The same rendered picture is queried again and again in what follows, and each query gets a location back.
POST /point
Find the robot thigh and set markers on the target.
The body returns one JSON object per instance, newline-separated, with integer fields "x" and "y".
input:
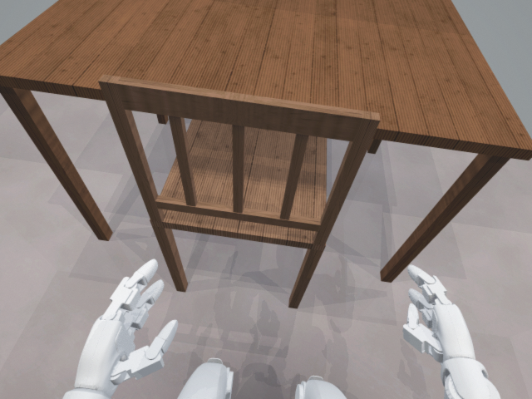
{"x": 316, "y": 389}
{"x": 209, "y": 381}

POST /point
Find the right robot hand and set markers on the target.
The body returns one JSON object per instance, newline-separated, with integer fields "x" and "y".
{"x": 441, "y": 315}

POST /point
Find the robot left thigh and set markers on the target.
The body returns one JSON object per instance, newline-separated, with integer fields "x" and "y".
{"x": 209, "y": 381}

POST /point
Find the left robot hand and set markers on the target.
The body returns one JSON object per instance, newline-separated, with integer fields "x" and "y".
{"x": 112, "y": 336}

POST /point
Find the robot right thigh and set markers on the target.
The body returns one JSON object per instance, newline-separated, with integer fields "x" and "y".
{"x": 316, "y": 389}

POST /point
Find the robot right forearm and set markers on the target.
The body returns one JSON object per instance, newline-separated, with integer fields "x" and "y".
{"x": 466, "y": 378}

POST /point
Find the chair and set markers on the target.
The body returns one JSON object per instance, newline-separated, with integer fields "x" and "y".
{"x": 248, "y": 167}

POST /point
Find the table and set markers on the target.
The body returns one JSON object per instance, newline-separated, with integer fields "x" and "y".
{"x": 412, "y": 61}

